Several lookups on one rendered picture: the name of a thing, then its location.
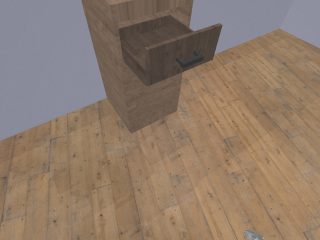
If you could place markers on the cabinet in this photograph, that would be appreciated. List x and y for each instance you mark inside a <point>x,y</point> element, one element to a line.
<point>136,104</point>

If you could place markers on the drawer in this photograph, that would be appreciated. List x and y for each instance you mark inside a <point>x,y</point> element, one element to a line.
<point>150,48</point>

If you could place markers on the right robot hand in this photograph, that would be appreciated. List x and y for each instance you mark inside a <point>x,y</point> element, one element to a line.
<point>252,235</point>

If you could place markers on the handle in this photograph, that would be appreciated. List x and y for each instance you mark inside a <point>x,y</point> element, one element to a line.
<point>193,60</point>

